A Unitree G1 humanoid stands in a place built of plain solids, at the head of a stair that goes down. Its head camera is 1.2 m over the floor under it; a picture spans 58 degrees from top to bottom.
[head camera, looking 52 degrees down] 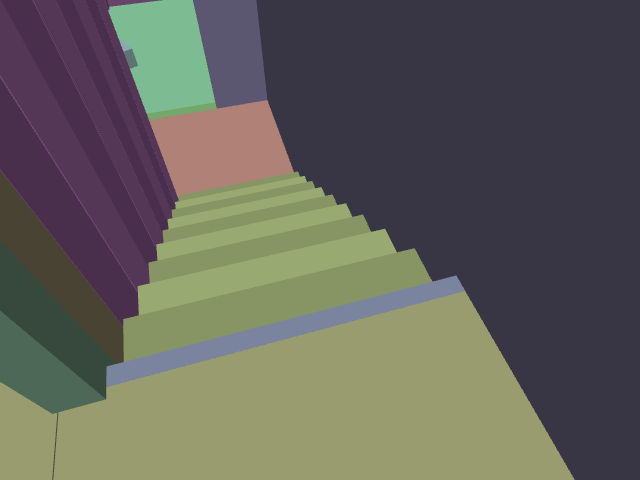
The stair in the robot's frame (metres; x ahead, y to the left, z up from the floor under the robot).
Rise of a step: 0.18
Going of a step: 0.26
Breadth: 1.12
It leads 16 degrees to the left of straight ahead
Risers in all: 10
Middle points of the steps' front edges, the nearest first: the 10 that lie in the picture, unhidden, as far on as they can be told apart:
0.63 0.09 0.00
0.88 0.16 -0.18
1.13 0.23 -0.36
1.38 0.31 -0.54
1.63 0.38 -0.72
1.88 0.45 -0.90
2.13 0.53 -1.09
2.38 0.60 -1.27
2.63 0.67 -1.45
2.88 0.74 -1.63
